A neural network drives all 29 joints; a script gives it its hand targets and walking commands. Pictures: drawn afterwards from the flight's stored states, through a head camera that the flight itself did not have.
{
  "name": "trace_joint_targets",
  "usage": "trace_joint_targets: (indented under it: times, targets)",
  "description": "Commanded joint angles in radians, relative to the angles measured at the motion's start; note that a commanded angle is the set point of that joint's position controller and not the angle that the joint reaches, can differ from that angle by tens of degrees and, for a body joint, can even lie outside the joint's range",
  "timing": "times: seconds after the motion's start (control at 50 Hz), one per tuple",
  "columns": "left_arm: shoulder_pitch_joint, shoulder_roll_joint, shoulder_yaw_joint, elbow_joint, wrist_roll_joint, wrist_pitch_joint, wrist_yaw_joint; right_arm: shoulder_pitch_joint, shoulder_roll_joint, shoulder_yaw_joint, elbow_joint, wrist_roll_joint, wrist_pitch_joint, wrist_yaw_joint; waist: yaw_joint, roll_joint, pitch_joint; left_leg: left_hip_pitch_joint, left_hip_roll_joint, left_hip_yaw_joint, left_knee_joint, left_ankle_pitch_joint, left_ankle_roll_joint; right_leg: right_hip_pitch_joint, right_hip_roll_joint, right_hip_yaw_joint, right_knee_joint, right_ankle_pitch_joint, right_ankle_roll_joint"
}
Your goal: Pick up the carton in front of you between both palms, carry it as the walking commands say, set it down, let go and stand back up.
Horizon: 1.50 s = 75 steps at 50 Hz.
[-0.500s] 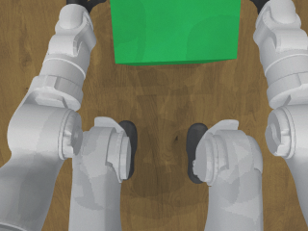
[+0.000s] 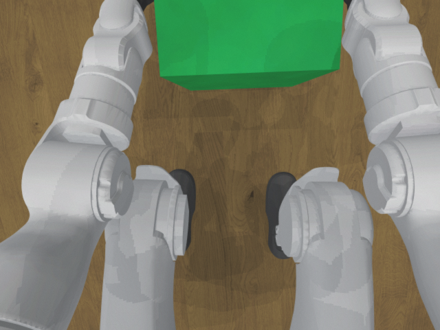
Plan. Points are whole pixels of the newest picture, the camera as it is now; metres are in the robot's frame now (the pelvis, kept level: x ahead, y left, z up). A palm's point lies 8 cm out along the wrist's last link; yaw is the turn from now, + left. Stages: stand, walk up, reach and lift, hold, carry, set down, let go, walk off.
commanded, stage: reach and lift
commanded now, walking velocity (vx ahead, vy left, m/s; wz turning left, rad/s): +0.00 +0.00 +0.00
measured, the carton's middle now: (242, 15) +0.54 -0.02 -0.24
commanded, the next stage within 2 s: none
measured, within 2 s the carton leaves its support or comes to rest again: leaves its support in 0.06 s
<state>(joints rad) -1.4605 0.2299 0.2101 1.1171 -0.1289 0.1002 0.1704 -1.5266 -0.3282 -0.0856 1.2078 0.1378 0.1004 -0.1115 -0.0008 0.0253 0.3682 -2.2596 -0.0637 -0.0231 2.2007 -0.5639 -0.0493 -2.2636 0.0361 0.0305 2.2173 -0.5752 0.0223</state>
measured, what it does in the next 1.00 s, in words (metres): rises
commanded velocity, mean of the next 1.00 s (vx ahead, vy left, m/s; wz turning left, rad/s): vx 0.00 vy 0.00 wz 0.00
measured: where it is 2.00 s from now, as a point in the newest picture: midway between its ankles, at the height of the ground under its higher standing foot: (229, 227)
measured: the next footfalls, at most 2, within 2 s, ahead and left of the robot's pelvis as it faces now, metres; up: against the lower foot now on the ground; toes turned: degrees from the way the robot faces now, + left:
none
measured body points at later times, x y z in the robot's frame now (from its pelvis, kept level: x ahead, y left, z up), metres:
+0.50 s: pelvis -0.01 +0.00 +0.08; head +0.26 -0.02 +0.44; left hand +0.51 +0.13 +0.01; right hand +0.51 -0.17 +0.01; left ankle +0.12 +0.13 -0.33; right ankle +0.11 -0.12 -0.33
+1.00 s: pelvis +0.03 +0.00 +0.21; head +0.23 -0.01 +0.61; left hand +0.48 +0.14 +0.16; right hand +0.48 -0.17 +0.15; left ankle +0.12 +0.13 -0.33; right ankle +0.11 -0.12 -0.33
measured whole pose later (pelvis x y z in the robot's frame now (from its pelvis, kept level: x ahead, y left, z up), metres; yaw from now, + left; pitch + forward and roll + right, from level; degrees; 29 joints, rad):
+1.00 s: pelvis +0.03 +0.00 +0.21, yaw -2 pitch +37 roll +0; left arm -0.79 -0.06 0.42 0.64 0.16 0.34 0.08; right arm -0.81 0.02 -0.38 0.67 -0.17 0.36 -0.05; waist 0.00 0.01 -0.23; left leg -1.66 -0.11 -0.10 1.52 -0.51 -0.05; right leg -1.67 0.11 0.09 1.52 -0.50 0.04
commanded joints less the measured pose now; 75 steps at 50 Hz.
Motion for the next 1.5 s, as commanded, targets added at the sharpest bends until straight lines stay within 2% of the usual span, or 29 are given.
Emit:
trace_joint_targets:
  times: [0.0, 0.1, 0.12, 0.14, 0.18, 0.24, 0.32, 0.4, 0.54, 0.76, 0.9, 1.16, 1.48]
  targets:
    - [-0.589, -0.956, -0.284, -0.281, -0.045, 0.013, -0.286, -0.488, 0.991, 0.204, -0.303, 0.039, 0.010, 0.283, -0.019, -0.028, -1.267, 0.550, -0.085, 0.106, -0.122, 0.374, 0.025, 0.565, 0.085, -0.089, -0.154, 0.395, -0.018]
    - [-0.573, -1.098, -0.376, -0.455, -0.106, 0.055, -0.272, -0.534, 1.107, 0.317, -0.551, 0.100, 0.042, 0.262, -0.031, -0.045, -1.712, 0.731, -0.102, 0.117, -0.121, 0.547, 0.022, 0.796, 0.096, -0.103, -0.159, 0.583, -0.005]
    - [-0.568, -1.121, -0.392, -0.489, -0.106, 0.070, -0.272, -0.522, 1.124, 0.330, -0.588, 0.098, 0.058, 0.260, -0.037, -0.053, -1.779, 0.739, -0.105, 0.118, -0.130, 0.550, 0.019, 0.833, 0.100, -0.105, -0.167, 0.600, -0.004]
    - [-0.556, -1.144, -0.407, -0.511, -0.099, 0.083, -0.267, -0.503, 1.159, 0.342, -0.614, 0.093, 0.072, 0.253, -0.028, -0.054, -1.828, 0.738, -0.110, 0.127, -0.140, 0.544, 0.014, 0.861, 0.105, -0.108, -0.176, 0.599, 0.001]
    - [-0.524, -1.164, -0.418, -0.555, -0.079, 0.108, -0.264, -0.443, 1.198, 0.346, -0.643, 0.071, 0.104, 0.247, -0.027, -0.064, -1.858, 0.735, -0.116, 0.134, -0.175, 0.495, 0.010, 0.873, 0.114, -0.118, -0.210, 0.554, 0.009]
    - [-0.448, -1.189, -0.382, -0.529, -0.010, 0.149, -0.276, -0.342, 1.255, 0.302, -0.581, 0.007, 0.155, 0.256, -0.012, -0.064, -1.700, 0.648, -0.118, 0.139, -0.255, 0.339, 0.012, 0.775, 0.124, -0.125, -0.286, 0.398, 0.009]
    - [-0.358, -1.192, -0.233, -0.370, 0.119, 0.198, -0.304, -0.246, 1.284, 0.160, -0.414, -0.114, 0.206, 0.282, 0.010, -0.058, -1.400, 0.535, -0.112, 0.132, -0.363, 0.136, 0.027, 0.615, 0.126, -0.122, -0.399, 0.173, -0.004]
    - [-0.349, -1.196, -0.148, -0.317, 0.194, 0.214, -0.318, -0.244, 1.278, 0.060, -0.363, -0.192, 0.220, 0.296, 0.007, -0.050, -1.352, 0.550, -0.116, 0.124, -0.448, 0.100, 0.033, 0.615, 0.132, -0.116, -0.481, 0.123, -0.011]
    - [-0.332, -1.238, -0.149, -0.327, 0.212, 0.228, -0.335, -0.236, 1.305, 0.041, -0.378, -0.226, 0.230, 0.306, -0.009, -0.036, -1.458, 0.664, -0.121, 0.118, -0.560, 0.105, 0.027, 0.737, 0.132, -0.112, -0.589, 0.133, -0.010]
    - [-0.171, -1.349, -0.315, -0.435, 0.141, 0.257, -0.352, -0.088, 1.416, 0.207, -0.511, -0.157, 0.257, 0.321, -0.006, -0.033, -1.595, 0.913, -0.120, 0.099, -0.702, 0.246, 0.011, 0.975, 0.134, -0.104, -0.720, 0.278, 0.007]
    - [-0.021, -1.377, -0.374, -0.447, 0.127, 0.248, -0.348, 0.054, 1.445, 0.262, -0.533, -0.145, 0.247, 0.311, -0.007, -0.035, -1.496, 1.027, -0.119, 0.068, -0.813, 0.274, 0.008, 1.094, 0.137, -0.077, -0.831, 0.310, 0.010]
    - [0.240, -1.387, -0.376, -0.427, 0.174, 0.203, -0.342, 0.305, 1.464, 0.259, -0.520, -0.186, 0.203, 0.301, 0.000, -0.030, -1.266, 1.286, -0.100, 0.009, -1.076, 0.293, 0.023, 1.346, 0.124, -0.015, -1.093, 0.327, -0.003]
    - [0.562, -1.385, -0.458, -0.503, 0.192, 0.208, -0.352, 0.617, 1.469, 0.342, -0.608, -0.199, 0.203, 0.301, -0.002, -0.028, -1.039, 1.717, -0.059, -0.058, -1.431, 0.490, 0.036, 1.761, 0.086, 0.050, -1.446, 0.516, -0.012]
